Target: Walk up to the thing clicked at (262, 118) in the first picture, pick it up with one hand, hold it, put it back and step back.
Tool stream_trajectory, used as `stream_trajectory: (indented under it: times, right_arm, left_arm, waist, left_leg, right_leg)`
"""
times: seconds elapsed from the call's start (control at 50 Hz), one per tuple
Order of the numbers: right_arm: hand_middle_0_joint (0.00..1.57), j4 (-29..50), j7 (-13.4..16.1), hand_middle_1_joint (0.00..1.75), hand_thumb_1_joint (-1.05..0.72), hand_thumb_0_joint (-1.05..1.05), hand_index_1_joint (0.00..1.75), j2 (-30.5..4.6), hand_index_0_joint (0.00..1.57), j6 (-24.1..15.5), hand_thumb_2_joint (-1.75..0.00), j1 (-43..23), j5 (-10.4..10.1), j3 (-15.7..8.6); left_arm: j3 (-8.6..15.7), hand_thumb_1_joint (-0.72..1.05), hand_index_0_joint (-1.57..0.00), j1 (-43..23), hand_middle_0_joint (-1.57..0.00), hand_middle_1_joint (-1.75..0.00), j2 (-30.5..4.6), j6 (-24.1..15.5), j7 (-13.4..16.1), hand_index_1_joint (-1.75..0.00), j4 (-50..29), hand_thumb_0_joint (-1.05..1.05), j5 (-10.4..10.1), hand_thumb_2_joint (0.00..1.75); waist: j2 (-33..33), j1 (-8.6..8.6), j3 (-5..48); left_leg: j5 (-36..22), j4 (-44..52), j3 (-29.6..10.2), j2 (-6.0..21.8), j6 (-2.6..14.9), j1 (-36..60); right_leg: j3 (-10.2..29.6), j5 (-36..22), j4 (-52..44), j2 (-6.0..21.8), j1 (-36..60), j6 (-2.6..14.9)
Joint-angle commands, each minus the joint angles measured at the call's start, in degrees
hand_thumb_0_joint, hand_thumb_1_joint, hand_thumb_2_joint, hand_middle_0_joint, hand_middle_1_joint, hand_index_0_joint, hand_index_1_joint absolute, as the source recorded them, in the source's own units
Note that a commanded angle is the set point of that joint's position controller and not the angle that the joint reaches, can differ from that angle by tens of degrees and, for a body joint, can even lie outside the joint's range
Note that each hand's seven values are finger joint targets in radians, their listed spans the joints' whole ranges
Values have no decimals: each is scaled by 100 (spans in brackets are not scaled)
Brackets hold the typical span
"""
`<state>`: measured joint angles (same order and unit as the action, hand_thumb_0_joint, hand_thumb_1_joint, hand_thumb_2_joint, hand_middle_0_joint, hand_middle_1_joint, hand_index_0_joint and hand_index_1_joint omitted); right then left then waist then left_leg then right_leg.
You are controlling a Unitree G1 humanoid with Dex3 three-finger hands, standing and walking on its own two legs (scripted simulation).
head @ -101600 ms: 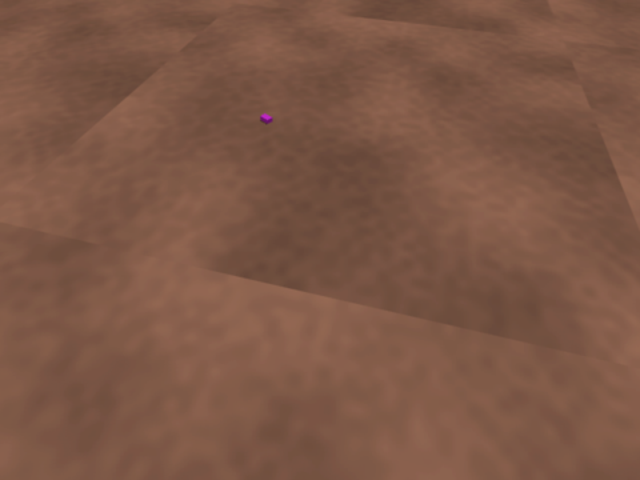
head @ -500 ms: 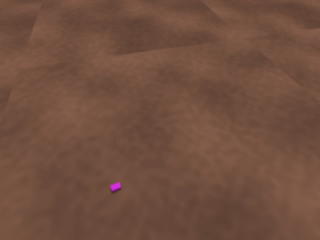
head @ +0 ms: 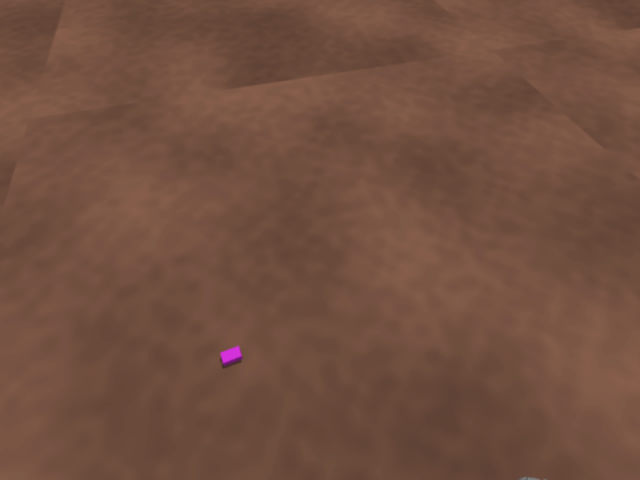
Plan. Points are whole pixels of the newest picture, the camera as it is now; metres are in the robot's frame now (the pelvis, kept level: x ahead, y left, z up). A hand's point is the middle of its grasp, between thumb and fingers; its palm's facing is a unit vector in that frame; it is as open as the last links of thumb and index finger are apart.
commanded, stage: step back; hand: left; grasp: from above
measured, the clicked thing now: (231, 355) +0.56 +0.27 -0.77
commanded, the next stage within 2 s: none
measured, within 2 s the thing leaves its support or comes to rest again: neither
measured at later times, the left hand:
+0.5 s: hand out of the picture +0.06 +0.33 -0.17, palm faces -0.06 -0.92 -0.38, open 7.3 cm
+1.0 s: hand out of the picture -0.07 +0.36 -0.16, palm faces +0.00 -0.92 -0.40, open 7.3 cm
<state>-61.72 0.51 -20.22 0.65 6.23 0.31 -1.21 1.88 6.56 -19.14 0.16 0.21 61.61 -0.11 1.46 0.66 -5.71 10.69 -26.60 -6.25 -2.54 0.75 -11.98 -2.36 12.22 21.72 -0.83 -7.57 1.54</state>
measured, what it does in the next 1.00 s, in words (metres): walks backwards: left foot, then right foot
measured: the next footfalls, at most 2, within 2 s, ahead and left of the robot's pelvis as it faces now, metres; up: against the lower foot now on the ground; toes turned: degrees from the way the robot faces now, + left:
left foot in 0.24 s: +0.00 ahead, +0.17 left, +0.00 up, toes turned -1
right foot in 0.64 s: -0.10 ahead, -0.06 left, +0.00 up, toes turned -1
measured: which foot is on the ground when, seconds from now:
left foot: down 0.00-0.00, up 0.02-0.22, down 0.24-0.66, up 0.68-0.94, down 0.96-1.00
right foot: down 0.00-0.26, up 0.28-0.62, down 0.64-0.98, up 1.00-1.00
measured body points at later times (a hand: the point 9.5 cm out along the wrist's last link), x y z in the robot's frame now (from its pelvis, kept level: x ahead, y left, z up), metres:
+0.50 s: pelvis -0.08 +0.07 -0.02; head +0.00 +0.08 +0.42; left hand +0.06 +0.38 -0.15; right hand +0.00 -0.24 -0.13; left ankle -0.04 +0.17 -0.74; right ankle -0.12 -0.07 -0.68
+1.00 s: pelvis -0.21 +0.09 -0.03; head -0.15 +0.10 +0.42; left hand -0.07 +0.41 -0.14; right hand -0.12 -0.24 -0.14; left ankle -0.21 +0.20 -0.75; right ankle -0.14 -0.06 -0.74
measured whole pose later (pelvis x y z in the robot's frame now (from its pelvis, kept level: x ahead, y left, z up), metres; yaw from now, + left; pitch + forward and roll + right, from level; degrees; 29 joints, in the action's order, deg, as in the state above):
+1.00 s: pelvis -0.21 +0.09 -0.03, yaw +1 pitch -3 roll +1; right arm -51.3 0.9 -22.7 1.5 9.1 1.7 -3.7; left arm 3.7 6.0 -22.9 3.0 0.9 44.0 1.1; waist -2.9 -0.4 -11.1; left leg 19.3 -36.7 -0.8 -3.5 1.1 -14.3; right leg 2.0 16.6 41.4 4.3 -22.9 -1.0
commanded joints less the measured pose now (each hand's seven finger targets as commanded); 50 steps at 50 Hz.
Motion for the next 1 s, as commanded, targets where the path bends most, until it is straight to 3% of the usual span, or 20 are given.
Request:
stream_trajectory:
  times: [0.0,0.04,0.14,0.2,0.22,0.24,0.26,0.32,0.5,0.6,0.62,0.64,0.66,0.72,0.78,0.86,0.92,0.94,0.96,0.98]
  right_arm:
    - [20,765,55,30,-90,0,30,-1226,20,90,-90,215,0,-440]
    - [20,874,17,30,-90,0,30,-1266,20,174,-90,591,-13,-473]
    - [20,1133,-33,30,-90,0,30,-1136,20,146,-90,458,34,-480]
    - [20,1060,-3,30,-90,0,30,-1191,20,29,-90,823,166,-575]
    - [20,1193,12,30,-90,0,30,-1656,20,-19,-90,632,278,-693]
    - [20,1328,-9,30,-90,0,30,-2142,20,-47,-90,392,205,-734]
    - [20,1316,1,30,-90,0,30,-2241,20,-53,-90,511,153,-753]
    - [20,1473,108,30,-90,0,30,-1550,20,-69,-90,43,103,-553]
    - [20,1625,193,30,-90,0,30,-1599,20,-67,-90,503,73,-517]
    - [20,1727,121,30,-90,0,30,-1585,20,28,-90,71,-16,-487]
    - [20,1775,103,30,-90,0,30,-1372,20,34,-90,112,-70,-422]
    - [20,1840,124,30,-90,0,30,-1220,20,48,-90,-134,-62,-420]
    - [20,1769,152,30,-90,0,30,-1341,20,81,-90,-116,-7,-483]
    - [20,1475,118,30,-90,0,30,-1294,20,82,-90,418,-65,-457]
    - [20,1472,126,30,-90,0,30,-1325,20,48,-90,490,-20,-413]
    - [20,1599,111,30,-90,0,30,-1189,20,0,-90,328,17,-392]
    - [20,1324,77,30,-90,0,30,-1149,20,-68,-90,931,98,-474]
    - [20,1411,82,30,-90,0,30,-1426,20,-113,-90,769,202,-573]
    - [20,1513,58,30,-90,0,30,-1989,20,-118,-90,615,250,-699]
    - [20,1585,35,30,-90,0,30,-2388,20,-104,-90,539,148,-743]
  left_arm:
    - [522,90,-20,-298,-20,-30,-1752,-45,161,-30,-822,0,61,90]
    - [547,90,-20,-707,-20,-30,-1741,-30,179,-30,-1111,0,120,90]
    - [490,90,-20,-419,-20,-30,-1701,70,173,-30,-1354,0,217,90]
    - [437,90,-20,-498,-20,-30,-1625,212,109,-30,-1516,0,59,90]
    - [401,90,-20,-265,-20,-30,-1341,247,100,-30,-1573,0,-1,90]
    - [379,90,-20,-294,-20,-30,-1220,281,166,-30,-1624,0,-16,90]
    - [441,90,-20,-508,-20,-30,-1413,303,237,-30,-1539,0,60,90]
    - [503,90,-20,-163,-20,-30,-1351,296,197,-30,-1397,0,-39,90]
    - [568,90,-20,7,-20,-30,-1305,169,93,-30,-1595,0,53,90]
    - [574,90,-20,843,-20,-30,-1284,76,48,-30,-1293,0,164,90]
    - [645,90,-20,792,-20,-30,-1643,35,54,-30,-1376,0,253,90]
    - [757,90,-20,540,-20,-30,-2204,59,35,-30,-1521,0,161,90]
    - [776,90,-20,173,-20,-30,-2343,25,58,-30,-1785,0,239,90]
    - [624,90,-20,-473,-20,-30,-1691,19,141,-30,-1909,0,169,90]
    - [602,90,-20,-165,-20,-30,-1534,29,162,-30,-2049,0,219,90]
    - [604,90,-20,289,-20,-30,-1593,77,212,-30,-2050,0,213,90]
    - [562,90,-20,4,-20,-30,-1679,186,135,-30,-2162,0,79,90]
    - [480,90,-20,202,-20,-30,-1417,224,113,-30,-2197,0,65,90]
    - [442,90,-20,258,-20,-30,-1172,237,111,-30,-2236,0,33,90]
    - [571,90,-20,-198,-20,-30,-1491,240,227,-30,-2217,0,69,90]
  waist:
    - [-1096,15,815]
    - [-949,247,632]
    - [-1022,-97,722]
    - [-628,168,778]
    - [353,6,850]
    - [1256,21,839]
    - [1165,309,935]
    - [525,-111,971]
    - [638,204,977]
    - [454,-193,1218]
    - [-416,-110,1120]
    - [-1676,-294,702]
    - [-1696,-330,394]
    - [-899,149,158]
    - [-950,-95,557]
    - [-1231,-301,943]
    - [-991,51,963]
    - [-419,-52,926]
    - [901,-84,837]
    - [1223,287,727]
  left_leg:
    - [1767,-2791,101,-103,180,-599]
    - [2054,-3331,-200,86,243,-625]
    - [1546,-1616,309,98,49,-856]
    - [-911,463,515,181,44,55]
    - [-2343,571,-842,1175,319,508]
    - [-3561,557,-1766,2073,1011,511]
    - [-3204,558,-2227,2327,1494,57]
    - [-3267,-95,-812,1530,1111,693]
    - [-3073,-269,-1020,1867,1506,1084]
    - [-1252,-709,-473,1302,777,-400]
    - [-401,-1283,-162,827,384,-1307]
    - [1570,-2455,533,-229,68,-1602]
    - [2566,-3764,-32,-252,-17,-1414]
    - [1806,-4244,-364,-465,-38,-1481]
    - [1874,-3804,-90,-400,-179,-1536]
    - [1953,-1631,235,64,-144,-1381]
    - [15,522,747,37,-55,-68]
    - [-656,588,-147,620,142,463]
    - [-1337,741,-1881,1961,720,808]
    - [-1790,821,-2422,2630,1589,-317]
  right_leg:
    - [1798,-3075,-207,2350,25,1432]
    - [1529,-2959,108,2303,-528,1481]
    - [1100,-2924,840,1686,116,1063]
    - [713,-1925,1768,1183,-294,512]
    - [487,-578,2438,399,-1072,161]
    - [483,2497,3293,-491,-1705,11]
    - [1148,2923,4179,-481,-1483,3]
    - [1290,1965,4754,-374,-2075,38]
    - [692,1902,3013,-86,-1760,-199]
    - [390,-93,472,123,127,143]
    - [1521,-397,283,891,427,393]
    - [2927,-830,-262,2076,-399,1372]
    - [3552,-1206,-408,2692,-1178,1882]
    - [1639,-1722,92,1532,-1072,1162]
    - [1356,-2152,411,1381,-230,1105]
    - [1464,-2876,938,1505,825,1038]
    - [1096,-2260,1611,1190,17,646]
    - [1030,-1227,1946,824,-888,305]
    - [590,974,2886,-157,-2121,30]
    - [1006,2675,4007,-401,-1738,-17]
